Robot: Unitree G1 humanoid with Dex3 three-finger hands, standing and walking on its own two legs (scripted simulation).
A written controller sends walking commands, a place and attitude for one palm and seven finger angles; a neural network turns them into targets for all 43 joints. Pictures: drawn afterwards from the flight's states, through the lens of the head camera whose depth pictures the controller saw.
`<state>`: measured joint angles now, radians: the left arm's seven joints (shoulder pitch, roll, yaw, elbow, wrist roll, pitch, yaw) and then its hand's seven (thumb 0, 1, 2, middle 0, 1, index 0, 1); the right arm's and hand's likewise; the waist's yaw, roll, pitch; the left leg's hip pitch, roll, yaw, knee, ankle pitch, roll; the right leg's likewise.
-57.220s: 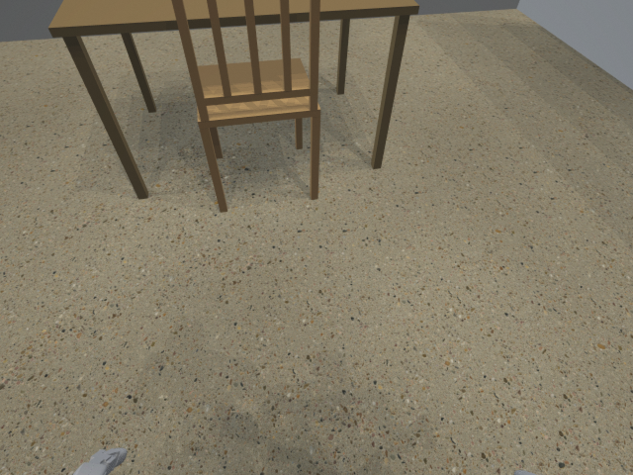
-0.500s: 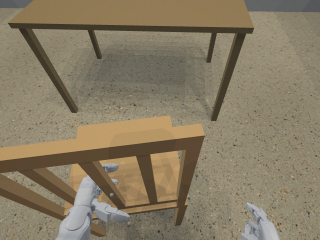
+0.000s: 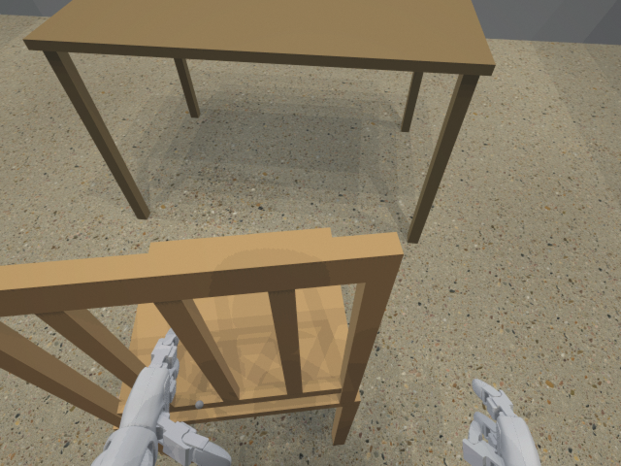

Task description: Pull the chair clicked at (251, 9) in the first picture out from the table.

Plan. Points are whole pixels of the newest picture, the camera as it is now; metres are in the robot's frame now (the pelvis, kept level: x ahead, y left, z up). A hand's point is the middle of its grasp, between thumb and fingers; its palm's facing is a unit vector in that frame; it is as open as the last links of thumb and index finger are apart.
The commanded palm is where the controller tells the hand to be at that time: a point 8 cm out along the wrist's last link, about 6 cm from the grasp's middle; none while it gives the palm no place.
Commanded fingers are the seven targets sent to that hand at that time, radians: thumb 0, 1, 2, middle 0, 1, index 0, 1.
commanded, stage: draw the fingers out of the gap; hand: left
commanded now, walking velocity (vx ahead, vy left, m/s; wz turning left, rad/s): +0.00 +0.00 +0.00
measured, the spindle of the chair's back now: (208, 357) +0.26 +0.14 -0.01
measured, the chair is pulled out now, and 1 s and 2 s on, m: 0.63 0.63 0.63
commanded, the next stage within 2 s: draw the hand back to the body in 0.60 s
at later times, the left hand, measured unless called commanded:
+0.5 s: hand out of the picture +0.14 +0.15 -0.03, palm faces -0.01 -0.99 -0.14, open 17.5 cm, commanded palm +0.11 +0.20 -0.01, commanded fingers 0.00 -0.55 0.20 0.00 0.00 0.00 0.00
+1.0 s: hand out of the picture +0.13 +0.16 +0.02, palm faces +0.06 -1.00 -0.07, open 17.4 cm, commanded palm +0.09 +0.23 +0.04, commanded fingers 0.00 -0.55 0.20 0.00 0.00 0.00 0.00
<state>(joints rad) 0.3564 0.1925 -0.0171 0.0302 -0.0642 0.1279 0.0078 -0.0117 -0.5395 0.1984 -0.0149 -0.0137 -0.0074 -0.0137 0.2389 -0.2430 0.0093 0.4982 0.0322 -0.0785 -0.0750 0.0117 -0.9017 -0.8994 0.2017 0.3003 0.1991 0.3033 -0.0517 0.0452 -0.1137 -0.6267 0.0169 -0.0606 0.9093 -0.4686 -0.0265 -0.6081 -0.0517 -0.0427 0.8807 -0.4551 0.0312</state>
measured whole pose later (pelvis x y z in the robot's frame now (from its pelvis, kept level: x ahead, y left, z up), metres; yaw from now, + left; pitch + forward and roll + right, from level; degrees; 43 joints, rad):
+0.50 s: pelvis -0.01 +0.00 -0.01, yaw +1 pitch +11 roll -2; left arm 0.59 0.19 -0.05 -0.14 -0.07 0.13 0.00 -0.01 -0.54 0.20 -0.01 0.00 0.00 0.00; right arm 0.23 -0.22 0.00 0.48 0.04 -0.11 -0.10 0.01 -0.90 -0.90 0.20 0.30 0.20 0.30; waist -0.04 0.05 -0.14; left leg -0.69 0.01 -0.08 0.99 -0.48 -0.03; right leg -0.66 -0.05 -0.06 0.95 -0.47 0.03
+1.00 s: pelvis -0.01 +0.00 -0.03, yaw +1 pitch +13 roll -3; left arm 0.77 0.21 0.04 -0.30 -0.19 -0.27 -0.11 -0.01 -0.54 0.20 0.00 0.00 -0.03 -0.01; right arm 0.19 -0.18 -0.04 0.54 0.05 -0.16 -0.08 0.01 -0.90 -0.90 0.20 0.30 0.20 0.30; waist 0.01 0.04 -0.15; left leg -0.79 0.02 -0.10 1.12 -0.54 -0.04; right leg -0.75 -0.04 -0.07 1.06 -0.52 0.02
